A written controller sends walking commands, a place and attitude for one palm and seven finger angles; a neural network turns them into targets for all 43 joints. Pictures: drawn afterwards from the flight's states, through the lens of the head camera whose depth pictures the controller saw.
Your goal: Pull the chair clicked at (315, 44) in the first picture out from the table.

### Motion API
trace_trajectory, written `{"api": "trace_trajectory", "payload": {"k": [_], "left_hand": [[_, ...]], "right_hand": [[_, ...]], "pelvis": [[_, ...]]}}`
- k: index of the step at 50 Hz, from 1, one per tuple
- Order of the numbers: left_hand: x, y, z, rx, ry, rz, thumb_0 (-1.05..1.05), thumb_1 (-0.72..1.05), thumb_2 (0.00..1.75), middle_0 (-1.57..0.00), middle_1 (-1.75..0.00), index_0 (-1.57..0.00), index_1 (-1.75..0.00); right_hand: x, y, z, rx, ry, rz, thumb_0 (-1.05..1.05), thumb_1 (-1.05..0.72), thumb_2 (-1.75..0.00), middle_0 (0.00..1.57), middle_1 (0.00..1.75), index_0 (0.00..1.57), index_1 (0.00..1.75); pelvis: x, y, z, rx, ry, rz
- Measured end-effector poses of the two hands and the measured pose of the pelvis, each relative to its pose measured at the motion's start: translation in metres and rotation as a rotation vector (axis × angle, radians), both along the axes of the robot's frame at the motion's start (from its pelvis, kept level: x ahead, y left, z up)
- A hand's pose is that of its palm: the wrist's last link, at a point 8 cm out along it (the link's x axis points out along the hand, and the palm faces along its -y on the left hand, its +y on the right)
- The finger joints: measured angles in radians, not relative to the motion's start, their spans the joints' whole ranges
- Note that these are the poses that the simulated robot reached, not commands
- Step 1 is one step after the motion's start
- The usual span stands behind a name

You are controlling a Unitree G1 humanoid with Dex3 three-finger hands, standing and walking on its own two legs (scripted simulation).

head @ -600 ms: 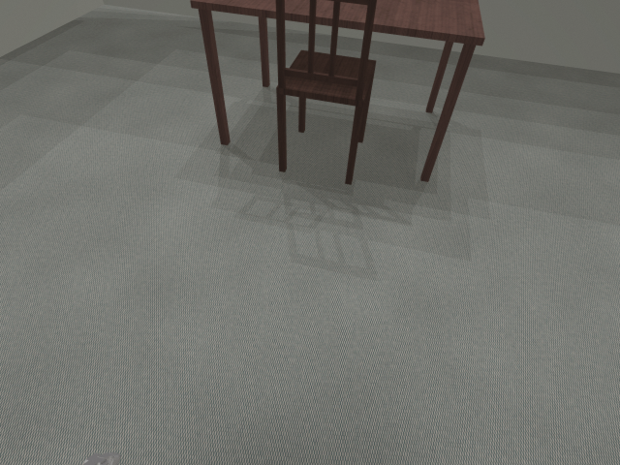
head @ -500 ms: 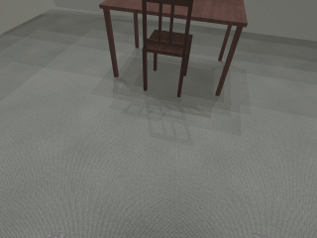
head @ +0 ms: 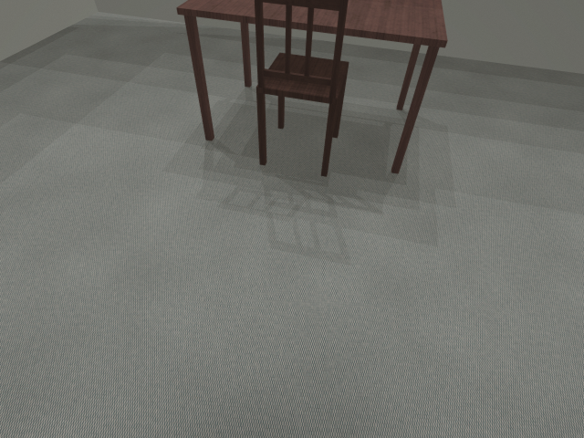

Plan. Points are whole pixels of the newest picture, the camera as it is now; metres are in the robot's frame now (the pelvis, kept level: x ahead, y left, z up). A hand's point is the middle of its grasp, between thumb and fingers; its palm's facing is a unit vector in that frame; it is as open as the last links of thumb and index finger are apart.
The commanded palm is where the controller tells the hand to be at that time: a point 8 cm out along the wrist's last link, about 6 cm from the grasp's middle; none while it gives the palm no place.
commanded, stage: stand and wait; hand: left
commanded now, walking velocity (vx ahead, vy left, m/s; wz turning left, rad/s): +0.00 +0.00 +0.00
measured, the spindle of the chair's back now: (288, 40) +1.60 +0.10 -0.09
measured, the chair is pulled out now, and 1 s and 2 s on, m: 0.00 0.00 0.00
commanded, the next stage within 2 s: look at it before walking up in 0.22 s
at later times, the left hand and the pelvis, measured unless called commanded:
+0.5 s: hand out of the picture +0.06 +0.23 -0.16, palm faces -0.04 -0.95 -0.31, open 7.4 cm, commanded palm none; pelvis -0.01 -0.01 +0.00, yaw +0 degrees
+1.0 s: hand out of the picture +0.06 +0.23 -0.16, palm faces -0.03 -0.95 -0.31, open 7.4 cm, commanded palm none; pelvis +0.00 -0.01 +0.00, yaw +0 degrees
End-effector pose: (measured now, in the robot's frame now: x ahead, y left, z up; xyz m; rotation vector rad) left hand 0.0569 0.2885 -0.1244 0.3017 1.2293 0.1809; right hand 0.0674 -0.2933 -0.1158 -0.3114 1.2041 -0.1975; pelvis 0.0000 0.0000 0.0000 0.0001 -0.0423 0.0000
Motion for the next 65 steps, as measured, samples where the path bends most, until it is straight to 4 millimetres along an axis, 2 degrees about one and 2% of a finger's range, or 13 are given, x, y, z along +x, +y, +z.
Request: {"api": "trace_trajectory", "payload": {"k": [7,15,50,57,62,65], "left_hand": [[-0.003,-0.003,0.001,0.002,0.002,-0.007,0.01,0.91,0.89,-0.21,-0.3,-0.2,-0.3],[0.0,-0.008,0.002,-0.005,-0.012,-0.016,0.01,0.91,0.89,-0.21,-0.3,-0.2,-0.3],[-0.002,-0.013,-0.001,-0.009,0.01,-0.001,0.01,0.91,0.89,-0.21,-0.3,-0.2,-0.3],[-0.02,-0.031,-0.018,-0.08,0.056,0.052,0.0,0.91,0.89,-0.2,-0.3,-0.2,-0.3],[-0.046,-0.037,-0.038,-0.153,0.138,0.139,0.0,0.91,0.89,-0.21,-0.3,-0.2,-0.3],[-0.051,-0.038,-0.044,-0.179,0.231,0.144,0.0,0.91,0.89,-0.21,-0.3,-0.2,-0.3]], "right_hand": [[-0.015,-0.002,-0.002,0.008,0.025,-0.015,0.01,-0.91,-0.9,0.21,0.29,0.21,0.3],[-0.02,0.0,-0.004,0.02,0.026,-0.016,0.01,-0.91,-0.9,0.21,0.29,0.21,0.3],[-0.004,0.002,-0.002,0.022,0.013,-0.005,0.01,-0.91,-0.9,0.21,0.29,0.21,0.3],[-0.017,0.025,-0.018,0.066,0.092,-0.006,0.0,-0.91,-0.9,0.2,0.29,0.2,0.3],[-0.019,0.056,-0.026,0.088,0.157,-0.016,0.01,-0.91,-0.9,0.2,0.29,0.2,0.3],[-0.021,0.076,-0.027,0.103,0.153,-0.058,0.01,-0.91,-0.9,0.2,0.29,0.2,0.3]], "pelvis": [[-0.005,-0.003,0.001,0.0,-0.001,-0.003],[-0.008,-0.005,0.001,0.002,0.001,-0.005],[-0.001,-0.007,0.002,0.002,0.009,-0.005],[0.018,-0.003,-0.005,-0.012,0.031,0.017],[0.044,0.014,-0.013,-0.032,0.03,0.056],[0.062,0.023,-0.014,-0.016,0.028,0.032]]}}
